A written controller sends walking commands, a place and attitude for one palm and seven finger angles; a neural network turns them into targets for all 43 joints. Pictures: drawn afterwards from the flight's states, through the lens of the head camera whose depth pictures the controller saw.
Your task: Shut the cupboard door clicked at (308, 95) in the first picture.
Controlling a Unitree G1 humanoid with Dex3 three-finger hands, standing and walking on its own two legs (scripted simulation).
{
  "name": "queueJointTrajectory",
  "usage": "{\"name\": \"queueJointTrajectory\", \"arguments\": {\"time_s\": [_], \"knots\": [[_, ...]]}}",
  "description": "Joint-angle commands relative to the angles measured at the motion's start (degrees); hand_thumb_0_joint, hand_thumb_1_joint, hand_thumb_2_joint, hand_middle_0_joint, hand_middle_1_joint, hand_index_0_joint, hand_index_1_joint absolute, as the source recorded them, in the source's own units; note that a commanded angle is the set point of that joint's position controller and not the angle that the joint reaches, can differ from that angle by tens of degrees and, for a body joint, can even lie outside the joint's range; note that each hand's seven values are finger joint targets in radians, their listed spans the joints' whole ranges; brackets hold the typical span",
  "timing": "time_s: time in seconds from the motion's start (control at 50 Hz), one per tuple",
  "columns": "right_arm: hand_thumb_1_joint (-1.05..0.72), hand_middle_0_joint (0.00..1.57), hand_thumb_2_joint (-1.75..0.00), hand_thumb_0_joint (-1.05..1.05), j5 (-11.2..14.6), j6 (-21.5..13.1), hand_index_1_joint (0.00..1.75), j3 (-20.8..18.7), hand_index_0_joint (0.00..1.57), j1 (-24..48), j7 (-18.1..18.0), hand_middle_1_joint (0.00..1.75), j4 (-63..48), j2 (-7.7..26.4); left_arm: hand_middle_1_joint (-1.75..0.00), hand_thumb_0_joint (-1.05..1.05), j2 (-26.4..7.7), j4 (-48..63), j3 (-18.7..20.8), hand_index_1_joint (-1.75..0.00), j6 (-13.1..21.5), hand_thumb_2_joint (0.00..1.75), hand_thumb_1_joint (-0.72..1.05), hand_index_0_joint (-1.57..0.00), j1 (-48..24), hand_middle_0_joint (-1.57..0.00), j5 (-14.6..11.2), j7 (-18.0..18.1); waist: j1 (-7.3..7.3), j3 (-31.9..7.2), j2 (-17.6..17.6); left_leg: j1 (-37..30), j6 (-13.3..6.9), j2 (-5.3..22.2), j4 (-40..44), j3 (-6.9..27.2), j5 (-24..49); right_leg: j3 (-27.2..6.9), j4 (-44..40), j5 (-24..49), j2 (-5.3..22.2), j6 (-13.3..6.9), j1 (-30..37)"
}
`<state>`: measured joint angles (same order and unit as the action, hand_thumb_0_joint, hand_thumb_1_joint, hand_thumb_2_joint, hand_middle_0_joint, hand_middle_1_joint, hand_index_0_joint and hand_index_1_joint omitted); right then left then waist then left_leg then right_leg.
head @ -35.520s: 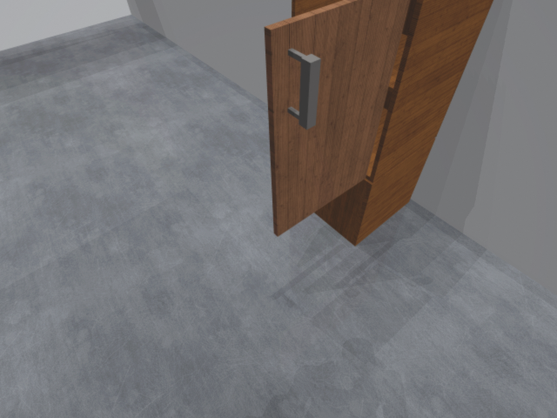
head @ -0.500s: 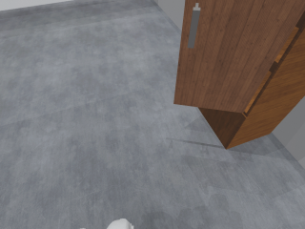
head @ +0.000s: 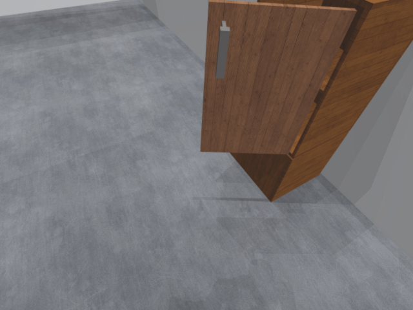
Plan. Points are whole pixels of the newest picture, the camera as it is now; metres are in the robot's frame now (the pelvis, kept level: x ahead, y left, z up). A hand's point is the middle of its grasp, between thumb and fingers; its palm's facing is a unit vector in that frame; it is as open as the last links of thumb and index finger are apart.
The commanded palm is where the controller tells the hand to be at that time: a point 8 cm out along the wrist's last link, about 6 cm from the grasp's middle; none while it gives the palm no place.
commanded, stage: take the last steps up to it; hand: left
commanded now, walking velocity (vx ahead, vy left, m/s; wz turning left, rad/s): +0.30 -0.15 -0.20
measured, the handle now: (221, 50) +0.75 -0.02 +0.12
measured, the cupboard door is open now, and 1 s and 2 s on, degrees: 60 60 60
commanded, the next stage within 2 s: come to a stop and stand still in 0.72 s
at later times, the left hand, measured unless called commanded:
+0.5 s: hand out of the picture +0.14 +0.09 -0.20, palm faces -0.02 -0.99 -0.14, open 7.3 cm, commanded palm none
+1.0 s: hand (195, 220) +0.38 +0.03 -0.19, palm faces -0.08 -0.98 -0.20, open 7.4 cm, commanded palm none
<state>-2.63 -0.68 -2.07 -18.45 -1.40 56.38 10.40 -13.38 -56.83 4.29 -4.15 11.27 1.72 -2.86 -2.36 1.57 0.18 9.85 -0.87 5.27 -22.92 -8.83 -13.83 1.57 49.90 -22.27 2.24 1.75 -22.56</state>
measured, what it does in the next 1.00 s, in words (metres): walks ahead: right foot, then left foot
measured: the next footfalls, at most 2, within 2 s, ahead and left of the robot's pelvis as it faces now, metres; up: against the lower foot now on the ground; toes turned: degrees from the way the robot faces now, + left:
right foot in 0.16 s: +0.08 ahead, -0.17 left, +0.00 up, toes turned -7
left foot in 0.54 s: +0.29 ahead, +0.00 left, +0.00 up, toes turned +5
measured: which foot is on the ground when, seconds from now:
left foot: down 0.00-0.16, up 0.18-0.52, down 0.54-0.98, up 1.00-1.00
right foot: up 0.00-0.14, down 0.16-0.54, up 0.56-0.96, down 0.98-1.00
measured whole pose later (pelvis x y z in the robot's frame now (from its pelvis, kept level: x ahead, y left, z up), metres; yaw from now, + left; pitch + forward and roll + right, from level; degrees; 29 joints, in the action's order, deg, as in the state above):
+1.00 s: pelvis +0.30 -0.15 -0.02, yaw -4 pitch +1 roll +1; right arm -1.1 0.3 -2.3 -20.7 -0.9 62.3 8.1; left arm -10.7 -59.6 2.3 0.9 9.9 1.2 0.2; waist -1.9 3.4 -1.1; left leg 9.8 2.2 4.3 -29.9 -7.0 -20.5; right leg 2.2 29.7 -8.8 4.2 1.4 -20.0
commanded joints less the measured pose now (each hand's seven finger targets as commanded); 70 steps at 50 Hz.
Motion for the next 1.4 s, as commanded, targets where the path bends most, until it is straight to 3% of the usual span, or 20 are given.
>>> {"name": "queueJointTrajectory", "arguments": {"time_s": [0.0, 0.1, 0.12, 0.14, 0.16, 0.28, 0.42, 0.48, 0.5, 0.52, 0.54, 0.62, 0.72, 0.86, 0.92, 0.98, 1.06, 1.3, 1.36, 1.38], "knots": [[-0.9, 0.2, -0.9, 0.0, -0.03, -1.09, 0.3, -3.65, 0.2, -4.85, -0.69, 0.3, -0.69, 13.41, -0.3, 0.0, -1.82, 6.5, 0.06, -0.3, 2.3, 0.9, 0.9, -0.2, -7.79, -0.2, 0.06, -0.63, -1.91, 1.21, 8.66, -4.72, -6.43, 16.12, 11.79, 13.51, -6.89, 0.8, -8.02, 0.3, 0.64, -0.72, -5.16], [-0.9, 0.2, -0.9, 0.0, 0.3, -0.95, 0.3, -3.54, 0.2, -1.98, -0.01, 0.3, 0.38, 13.0, -0.3, 0.0, -3.3, 2.52, 0.72, -0.3, 3.32, 0.9, 0.9, -0.2, 1.33, -0.2, 0.03, -0.42, 3.04, -1.09, 5.24, 4.74, -2.78, 11.91, 1.56, 6.41, -4.75, 4.86, -24.12, 8.72, -3.28, -2.15, 15.3], [-0.9, 0.2, -0.9, 0.0, 0.79, -1.08, 0.3, -3.26, 0.2, -1.05, 0.34, 0.3, 0.16, 11.66, -0.3, 0.0, -5.72, 0.77, 1.31, -0.3, 3.95, 0.9, 0.9, -0.2, 6.64, -0.2, 0.08, 0.08, 5.77, -2.55, 0.03, 11.17, -0.77, 8.58, -6.58, 2.17, -5.46, 1.0, -28.98, 6.27, -0.52, -3.74, 24.35], [-0.9, 0.2, -0.9, 0.0, 1.54, -1.26, 0.3, -2.1, 0.2, 0.27, 0.73, 0.3, -1.52, 7.0, -0.3, 0.0, -11.34, -1.21, 2.38, -0.3, 4.76, 0.9, 0.9, -0.2, 12.48, -0.2, 0.46, 1.01, 8.3, -4.01, -16.27, 24.17, 1.9, 0.84, -21.81, -4.31, -14.77, -17.35, -35.97, -4.83, 11.92, -9.29, 33.23], [-0.9, 0.2, -0.9, 0.0, 1.35, -0.88, 0.3, -1.57, 0.2, 5.44, 0.71, 0.3, -3.69, 6.8, -0.3, 0.0, -13.45, -1.94, 2.61, -0.3, 4.47, 0.9, 0.9, -0.2, 14.41, -0.2, -0.23, 1.97, 9.59, -0.15, -18.22, 30.52, 1.73, -1.25, -33.38, 0.24, -24.12, -27.1, -40.88, -6.54, 18.4, -13.72, 28.27], [-0.9, 0.2, -0.9, 0.0, 0.53, 0.0, 0.3, -2.03, 0.2, 1.14, 1.49, 0.3, 0.04, 5.06, -0.3, 0.0, -4.39, 0.02, -0.18, -0.3, 6.24, 0.9, 0.9, -0.2, 2.02, -0.2, -0.47, 3.04, 0.36, 4.73, -5.98, 24.1, 2.33, 1.95, -38.0, 5.07, -6.9, -9.0, -40.6, 6.52, 10.19, -13.5, 12.39], [-0.9, 0.2, -0.9, 0.0, 1.01, -0.94, 0.3, -1.36, 0.2, 5.79, 1.55, 0.3, -1.8, 3.49, -0.3, 0.0, -4.14, -3.99, -0.79, -0.3, 7.24, 0.9, 0.9, -0.2, 5.62, -0.2, -0.44, 3.35, 0.73, 3.59, -4.92, 18.8, 1.8, 0.22, -19.01, 2.95, -2.89, -6.82, -36.72, 23.84, 10.08, -14.21, 17.59], [-0.9, 0.2, -0.9, 0.0, 0.85, -1.81, 0.3, -1.94, 0.2, -2.09, 0.86, 0.3, 0.9, 5.4, -0.3, 0.0, -4.26, -4.47, -0.72, -0.3, 6.9, 0.9, 0.9, -0.2, 4.49, -0.2, -1.03, 3.18, -3.48, 0.49, -2.43, 3.18, 0.96, -3.03, -8.83, 1.2, 4.9, -3.75, -24.81, 30.02, 6.84, -11.77, 13.9], [-0.9, 0.2, -0.9, 0.0, 0.43, -2.19, 0.3, -2.55, 0.2, -7.98, 0.4, 0.3, 2.77, 8.16, -0.3, 0.0, -2.73, -4.13, -0.85, -0.3, 6.67, 0.9, 0.9, -0.2, 5.9, -0.2, -1.22, 3.13, -5.16, -3.2, 2.54, -7.54, -0.56, 0.54, -5.56, 7.6, 6.79, -2.23, -13.75, 26.05, 3.59, -9.57, 8.08], [-0.9, 0.2, -0.9, 0.0, -0.61, -2.46, 0.3, -3.75, 0.2, -13.8, -0.15, 0.3, 3.75, 13.89, -0.3, 0.0, -0.07, -3.68, -1.2, -0.3, 6.41, 0.9, 0.9, -0.2, 10.18, -0.2, -1.54, 2.86, -5.58, -8.94, 16.07, -18.34, -6.8, 15.55, 0.44, 29.17, 6.64, 2.75, 2.65, 4.75, -3.14, -5.84, -3.63], [-0.9, 0.2, -0.9, 0.0, -0.1, -1.76, 0.3, -3.82, 0.2, -15.02, -0.63, 0.3, 3.76, 16.09, -0.3, 0.0, -1.83, -2.03, -1.48, -0.3, 6.33, 0.9, 0.9, -0.2, 8.58, -0.2, -1.09, 2.68, -5.54, -9.05, 15.69, -18.34, -11.6, 23.25, 7.08, 40.17, 5.11, -0.65, 15.6, -11.04, -5.09, -5.48, -9.08], [-0.9, 0.2, -0.9, 0.0, 0.6, -1.63, 0.3, -2.11, 0.2, -1.65, -0.9, 0.3, -0.05, 8.56, -0.3, 0.0, -1.15, -1.9, -0.56, -0.3, 4.55, 0.9, 0.9, -0.2, 4.63, -0.2, 0.35, 2.07, 0.32, 6.1, 5.03, 6.74, -7.63, 17.28, 14.43, 26.96, -10.43, -4.5, 19.88, 1.96, 2.52, -3.41, -9.48], [-0.9, 0.2, -0.9, 0.0, 0.93, -2.31, 0.3, -2.08, 0.2, -1.52, -0.64, 0.3, 0.42, 7.33, -0.3, 0.0, 1.44, -2.64, -0.66, -0.3, 3.44, 0.9, 0.9, -0.2, 7.29, -0.2, 0.08, 1.79, 2.08, 1.21, 5.39, 3.23, -6.44, 11.11, 13.51, 12.25, 1.01, -1.12, 9.03, 9.11, 2.77, -1.03, -6.95], [-0.9, 0.2, -0.9, 0.0, 1.02, -1.13, 0.3, -1.5, 0.2, -2.23, -0.45, 0.3, 1.91, 6.08, -0.3, 0.0, 1.93, -0.43, -1.64, -0.3, 4.02, 0.9, 0.9, -0.2, 0.36, -0.2, -0.37, 2.43, 1.03, 2.94, 9.21, 3.55, -6.67, 9.54, 6.25, 7.29, 20.06, 2.51, -12.88, 11.22, 0.94, 0.22, 1.72], [-0.9, 0.2, -0.9, 0.0, 1.76, -0.43, 0.3, -1.65, 0.2, -2.53, -0.38, 0.3, 2.89, 5.59, -0.3, 0.0, -1.33, -2.87, -1.15, -0.3, 5.14, 0.9, 0.9, -0.2, 6.89, -0.2, -0.45, 3.29, 3.87, -3.87, 4.25, 1.5, -1.34, 4.84, -4.21, 4.48, 17.07, 1.19, -27.59, 24.45, 1.14, 0.19, 14.59], [-0.9, 0.2, -0.9, 0.0, 2.86, 1.08, 0.3, -1.37, 0.2, -7.59, 0.15, 0.3, 3.0, 1.64, -0.3, 0.0, -9.04, -3.02, -0.46, -0.3, 5.91, 0.9, 0.9, -0.2, 7.18, -0.2, -0.16, 4.31, 2.08, -7.63, -8.13, 7.62, 2.55, -3.25, -17.92, 3.28, -19.07, -12.26, -27.21, 58.32, 20.25, -10.5, 19.76], [-0.9, 0.2, -0.9, 0.0, 2.84, 2.5, 0.3, -2.22, 0.2, -1.62, -0.74, 0.3, 1.61, 4.79, -0.3, 0.0, -8.03, -3.0, 0.77, -0.3, 5.03, 0.9, 0.9, -0.2, 5.89, -0.2, -0.26, 6.11, 4.76, -8.58, -16.85, 17.63, 3.24, -3.92, -37.16, 9.5, -22.79, -13.92, -23.67, 76.53, 21.6, -15.32, 25.36], [-0.9, 0.2, -0.9, 0.0, 2.12, 2.64, 0.3, -2.05, 0.2, -0.47, 1.02, 0.3, -0.62, 4.67, -0.3, 0.0, -8.6, 2.54, 1.24, -0.3, 3.14, 0.9, 0.9, -0.2, -2.73, -0.2, 0.28, 5.27, 0.23, -5.83, -12.43, 0.91, 3.54, -5.59, -8.13, 5.81, -1.29, -7.21, -24.92, 24.91, 13.39, -7.68, 6.82], [-0.9, 0.2, -0.9, 0.0, 0.85, 1.87, 0.3, -3.49, 0.2, 3.15, 0.57, 0.3, -3.48, 14.19, -0.3, 0.0, -1.83, 3.83, -0.28, -0.3, 1.2, 0.9, 0.9, -0.2, 0.14, -0.2, -0.66, 5.07, 1.19, -1.3, 18.05, 6.63, -4.59, 14.23, 8.92, 27.15, 10.22, 0.41, -4.69, -11.0, -0.62, 0.43, -0.42], [-0.9, 0.2, -0.9, 0.0, 0.37, 2.07, 0.3, -2.71, 0.2, 6.78, 0.15, 0.3, -4.87, 13.86, -0.3, 0.0, -2.81, 4.0, -0.16, -0.3, 0.79, 0.9, 0.9, -0.2, -1.22, -0.2, -0.72, 5.03, 1.58, 1.37, 12.84, 14.76, -8.03, 14.34, 9.92, 25.5, 6.94, -3.93, -0.02, -9.38, -0.08, -0.53, 3.24]]}}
